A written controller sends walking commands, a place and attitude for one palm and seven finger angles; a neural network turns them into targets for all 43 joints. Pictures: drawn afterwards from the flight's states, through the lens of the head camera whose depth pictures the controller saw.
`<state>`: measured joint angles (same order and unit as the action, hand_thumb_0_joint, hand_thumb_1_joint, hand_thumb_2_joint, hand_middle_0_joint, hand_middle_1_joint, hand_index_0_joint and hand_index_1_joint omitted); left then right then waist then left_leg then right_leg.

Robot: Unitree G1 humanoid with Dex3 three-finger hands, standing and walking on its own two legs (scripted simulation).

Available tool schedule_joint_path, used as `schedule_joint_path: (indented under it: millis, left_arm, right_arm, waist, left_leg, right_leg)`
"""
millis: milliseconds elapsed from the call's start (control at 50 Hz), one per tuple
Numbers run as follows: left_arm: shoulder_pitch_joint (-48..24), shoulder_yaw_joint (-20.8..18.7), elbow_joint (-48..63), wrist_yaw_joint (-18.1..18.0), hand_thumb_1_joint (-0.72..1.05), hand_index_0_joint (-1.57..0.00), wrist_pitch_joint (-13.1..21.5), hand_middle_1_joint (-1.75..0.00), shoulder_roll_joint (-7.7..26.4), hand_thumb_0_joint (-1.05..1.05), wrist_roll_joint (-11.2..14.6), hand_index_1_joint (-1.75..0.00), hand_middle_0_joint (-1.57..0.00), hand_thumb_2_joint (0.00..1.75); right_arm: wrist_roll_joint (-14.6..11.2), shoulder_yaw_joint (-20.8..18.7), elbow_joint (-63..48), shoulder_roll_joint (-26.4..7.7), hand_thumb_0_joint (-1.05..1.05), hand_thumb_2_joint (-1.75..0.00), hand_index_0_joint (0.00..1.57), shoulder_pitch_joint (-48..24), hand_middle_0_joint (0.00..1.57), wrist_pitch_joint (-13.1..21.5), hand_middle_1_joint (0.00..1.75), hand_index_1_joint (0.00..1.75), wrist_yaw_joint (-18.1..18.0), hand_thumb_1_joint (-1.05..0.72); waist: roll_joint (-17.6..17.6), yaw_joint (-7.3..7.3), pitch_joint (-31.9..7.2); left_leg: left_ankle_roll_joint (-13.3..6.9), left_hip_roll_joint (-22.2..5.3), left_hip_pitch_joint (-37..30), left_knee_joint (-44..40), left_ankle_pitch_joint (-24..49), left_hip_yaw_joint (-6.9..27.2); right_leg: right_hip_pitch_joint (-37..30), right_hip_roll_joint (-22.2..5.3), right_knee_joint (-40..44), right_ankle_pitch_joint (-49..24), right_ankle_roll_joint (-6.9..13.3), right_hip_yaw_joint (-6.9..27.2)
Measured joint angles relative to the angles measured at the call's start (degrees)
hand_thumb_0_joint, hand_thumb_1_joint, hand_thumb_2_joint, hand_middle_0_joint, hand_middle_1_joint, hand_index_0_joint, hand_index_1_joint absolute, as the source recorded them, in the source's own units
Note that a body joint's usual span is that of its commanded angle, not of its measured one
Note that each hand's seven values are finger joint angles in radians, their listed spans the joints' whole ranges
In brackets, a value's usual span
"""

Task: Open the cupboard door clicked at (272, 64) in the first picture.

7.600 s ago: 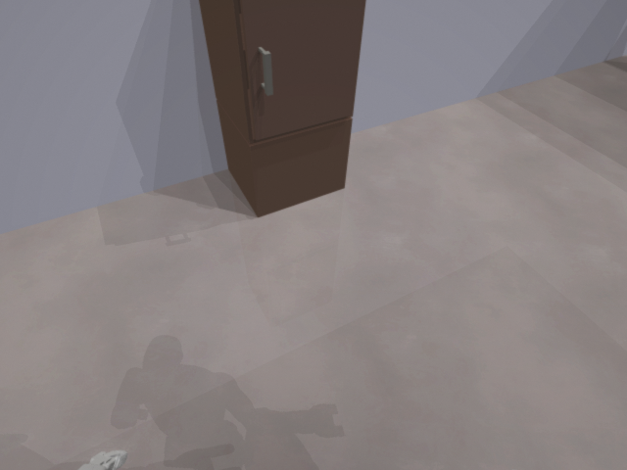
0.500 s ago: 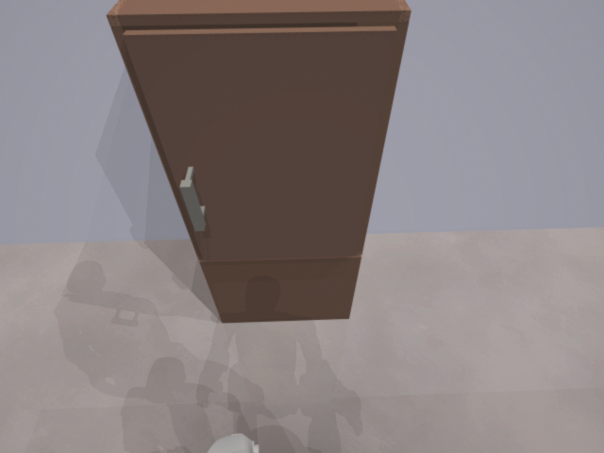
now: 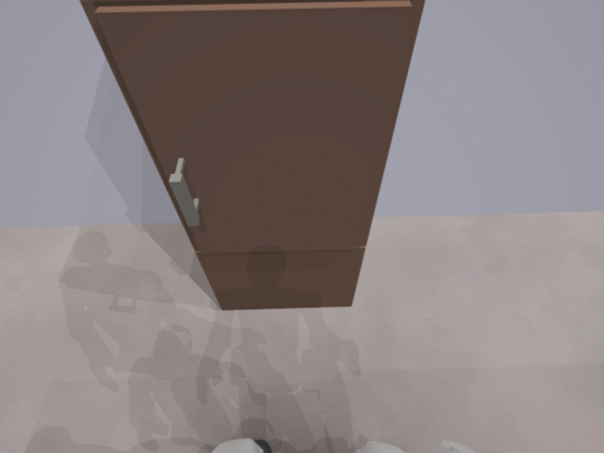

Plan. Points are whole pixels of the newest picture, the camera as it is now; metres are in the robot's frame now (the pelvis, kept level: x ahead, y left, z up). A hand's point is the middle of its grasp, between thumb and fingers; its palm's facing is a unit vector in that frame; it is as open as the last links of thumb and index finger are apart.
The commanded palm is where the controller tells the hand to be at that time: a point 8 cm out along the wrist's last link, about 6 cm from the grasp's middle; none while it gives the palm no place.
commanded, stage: come to a stop and stand still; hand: left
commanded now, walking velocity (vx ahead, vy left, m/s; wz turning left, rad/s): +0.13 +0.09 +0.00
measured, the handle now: (187, 193) +0.56 +0.28 -0.08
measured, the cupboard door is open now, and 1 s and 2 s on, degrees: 0 0 0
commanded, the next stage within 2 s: look again from close up in 1.14 s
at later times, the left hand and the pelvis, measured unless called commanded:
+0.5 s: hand out of the picture -0.04 +0.15 -0.14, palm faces +0.15 -0.95 -0.27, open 7.3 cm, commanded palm none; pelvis -0.04 -0.04 +0.02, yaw +3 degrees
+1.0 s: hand out of the picture -0.04 +0.19 -0.17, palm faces +0.07 -0.98 -0.18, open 7.3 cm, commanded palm none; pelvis -0.03 +0.03 +0.01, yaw +1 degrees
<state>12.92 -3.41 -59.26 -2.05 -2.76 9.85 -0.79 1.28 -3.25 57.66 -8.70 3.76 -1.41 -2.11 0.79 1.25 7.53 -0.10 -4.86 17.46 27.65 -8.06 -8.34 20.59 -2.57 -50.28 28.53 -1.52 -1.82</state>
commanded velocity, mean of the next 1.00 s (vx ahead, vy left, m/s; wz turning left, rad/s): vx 0.05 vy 0.08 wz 0.00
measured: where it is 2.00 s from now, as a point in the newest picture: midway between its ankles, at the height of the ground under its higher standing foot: outside the picture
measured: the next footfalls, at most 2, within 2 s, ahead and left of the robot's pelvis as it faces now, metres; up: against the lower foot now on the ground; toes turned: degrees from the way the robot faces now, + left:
right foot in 0.08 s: +0.01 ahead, -0.11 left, +0.00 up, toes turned -3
left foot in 0.64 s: -0.02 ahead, +0.13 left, +0.00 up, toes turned +5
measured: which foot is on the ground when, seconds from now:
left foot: down 0.00-0.08, up 0.10-0.62, down 0.64-1.00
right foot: up 0.00-0.06, down 0.08-1.00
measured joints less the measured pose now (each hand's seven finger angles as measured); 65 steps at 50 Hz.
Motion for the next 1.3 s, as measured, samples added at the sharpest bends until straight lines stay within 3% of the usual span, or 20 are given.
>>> schedule_joint_path:
  millis: [80, 120, 160, 260, 340, 480, 560, 640, 740, 820, 920, 1020, 1240, 1300]
  left_arm:
    - [0.19, -0.32, 1.64, -0.02, 0.91, -0.20, 1.62, -0.30, 1.64, 0.00, -0.47, -0.30, -0.20, 0.90]
    - [0.45, 0.31, 1.34, 0.05, 0.91, -0.20, 1.62, -0.30, 1.08, 0.00, -0.82, -0.30, -0.20, 0.90]
    - [1.33, 0.83, 1.34, 0.31, 0.91, -0.20, 1.47, -0.30, 0.28, 0.00, -0.93, -0.30, -0.20, 0.90]
    - [2.48, 1.40, 1.02, 0.83, 0.90, -0.20, 1.83, -0.30, -1.42, 0.00, -0.48, -0.30, -0.20, 0.90]
    - [2.47, 1.18, 1.32, 0.58, 0.92, -0.21, 2.60, -0.30, -1.81, 0.00, -0.31, -0.30, -0.20, 0.90]
    - [3.89, 0.84, 0.65, 0.40, 0.91, -0.21, 2.85, -0.30, -1.78, 0.00, -0.66, -0.30, -0.20, 0.90]
    - [5.06, 0.62, -1.01, 0.61, 0.91, -0.21, 2.20, -0.30, -1.24, 0.00, -0.95, -0.30, -0.20, 0.90]
    - [6.07, 0.57, -2.88, 0.66, 0.90, -0.21, 1.13, -0.30, -0.73, 0.00, -0.35, -0.30, -0.20, 0.90]
    - [5.28, 0.57, -4.57, 0.76, 0.91, -0.20, 0.23, -0.30, 0.87, 0.00, -0.35, -0.30, -0.20, 0.90]
    - [4.34, 1.36, -4.75, 0.97, 0.91, -0.20, 1.22, -0.30, 0.69, 0.00, -0.30, -0.30, -0.20, 0.90]
    - [2.75, 2.75, -5.68, 0.70, 0.91, -0.20, 2.86, -0.30, -1.91, 0.00, 0.13, -0.30, -0.20, 0.90]
    - [1.72, 2.94, -6.36, 0.17, 0.92, -0.20, 2.66, -0.30, -1.56, 0.01, 0.30, -0.30, -0.20, 0.90]
    - [0.83, 2.90, -6.33, -0.03, 0.92, -0.20, 2.47, -0.30, -0.94, 0.00, 0.48, -0.30, -0.20, 0.90]
    - [1.38, 3.64, -5.58, -0.84, 0.91, -0.20, 3.67, -0.30, -1.28, 0.00, 0.25, -0.30, -0.20, 0.90]
  right_arm:
    - [-0.12, -0.87, 1.07, -2.01, -0.01, -0.90, 0.20, 2.57, 0.20, -1.35, 0.30, 0.30, 0.86, -0.92]
    - [-0.29, -1.27, 1.64, -3.20, -0.01, -0.90, 0.20, 4.12, 0.20, -2.53, 0.30, 0.30, 1.44, -0.92]
    - [-0.05, -1.40, 2.20, -4.04, 0.00, -0.90, 0.20, 5.91, 0.20, -3.29, 0.30, 0.30, 2.01, -0.92]
    - [0.50, -1.39, 2.70, -5.08, 0.00, -0.90, 0.20, 9.77, 0.20, -2.51, 0.30, 0.30, 2.87, -0.92]
    - [0.69, -1.28, 3.42, -5.36, 0.00, -0.90, 0.20, 12.85, 0.19, -2.51, 0.30, 0.30, 2.89, -0.91]
    - [0.47, -0.62, 4.10, -4.85, 0.01, -0.90, 0.20, 13.62, 0.19, -3.12, 0.30, 0.30, 2.68, -0.91]
    - [-0.04, 0.00, 3.24, -3.67, 0.01, -0.90, 0.20, 11.84, 0.19, -2.06, 0.30, 0.30, 2.51, -0.91]
    - [-0.34, 0.88, 2.02, -2.58, 0.01, -0.90, 0.20, 10.88, 0.19, 0.25, 0.30, 0.30, 2.05, -0.91]
    - [0.08, 1.73, 3.15, 0.19, 0.01, -0.90, 0.20, 10.63, 0.20, 0.44, 0.30, 0.30, 0.74, -0.94]
    - [-0.15, 2.36, 3.93, 0.61, 0.01, -0.90, 0.20, 10.60, 0.20, 0.90, 0.30, 0.30, 0.28, -0.94]
    - [-0.69, 2.27, 5.24, -0.70, 0.01, -0.90, 0.20, 9.80, 0.20, 1.60, 0.30, 0.30, 0.01, -0.95]
    - [-0.70, 2.75, 6.51, -0.16, 0.01, -0.90, 0.20, 10.48, 0.20, 1.99, 0.30, 0.30, 0.16, -0.94]
    - [-0.67, 3.40, 8.68, 1.87, 0.01, -0.90, 0.20, 13.11, 0.20, 2.00, 0.30, 0.30, 0.26, -0.92]
    - [-0.60, 3.60, 6.65, 1.45, 0.01, -0.90, 0.20, 13.36, 0.20, 2.02, 0.30, 0.30, 0.94, -0.91]
  waist:
    - [0.21, -0.11, -2.58]
    - [1.41, -0.48, -3.56]
    - [1.54, -0.24, -5.24]
    - [0.72, -0.58, -7.03]
    - [0.76, -0.45, -6.85]
    - [0.70, 1.01, -5.77]
    - [-0.25, 1.82, -5.48]
    - [0.26, 1.46, -6.31]
    - [-3.40, 1.13, -7.16]
    - [-4.46, 1.05, -7.21]
    - [-0.89, 0.02, -5.85]
    - [-1.15, -0.81, -5.43]
    - [-1.38, -1.13, -5.09]
    - [-0.54, -1.46, -4.74]
  left_leg:
    - [1.82, -0.80, 3.04, 4.97, -2.24, 0.98]
    - [1.76, -0.15, 4.19, 9.27, -10.88, 3.77]
    - [1.39, 1.32, 5.30, 14.65, -14.07, 5.41]
    - [1.70, 3.56, 6.28, 25.50, -9.46, 6.55]
    - [2.71, 3.63, 5.16, 27.69, -8.03, 7.33]
    - [3.12, 2.72, 2.32, 21.69, -12.01, 7.53]
    - [2.33, 2.77, -1.05, 12.14, -13.64, 6.76]
    - [1.41, 2.21, -6.91, -1.66, -8.05, 6.65]
    - [0.25, 4.32, -7.83, -2.07, -7.11, 5.81]
    - [-0.47, 6.06, -8.31, -3.44, -6.57, 4.95]
    - [-0.70, 5.02, -8.72, -3.08, -7.09, 5.20]
    - [-0.81, 4.93, -9.91, -4.05, -6.86, 4.98]
    - [-0.99, 4.97, -11.13, -5.09, -6.50, 4.99]
    - [-1.09, 4.58, -8.38, -1.32, -7.96, 4.98]
  right_leg:
    - [-4.54, -1.00, 13.16, -8.43, 0.69, -0.90]
    - [-4.82, -0.25, 12.72, -9.19, 2.23, -1.83]
    - [-5.54, -0.12, 14.99, -10.55, 3.13, -1.90]
    - [-7.43, -0.40, 23.37, -15.93, 3.73, -1.47]
    - [-7.98, -0.55, 26.88, -18.15, 4.01, -2.62]
    - [-7.46, -1.46, 28.20, -19.55, 3.37, -3.54]
    - [-6.88, -2.05, 27.89, -19.99, 2.28, -2.90]
    - [-4.74, -1.20, 23.59, -18.29, 0.53, -2.99]
    - [-3.72, -1.87, 17.41, -10.78, 0.46, -1.60]
    - [-6.32, -1.66, 20.01, -13.72, 0.41, -1.04]
    - [-8.98, -0.39, 24.43, -15.17, 0.41, -1.45]
    - [-10.29, -0.23, 25.84, -15.66, 0.22, -1.28]
    - [-11.79, -0.20, 27.47, -16.36, 0.03, -1.34]
    - [-9.72, 0.01, 25.29, -15.84, 0.05, -1.31]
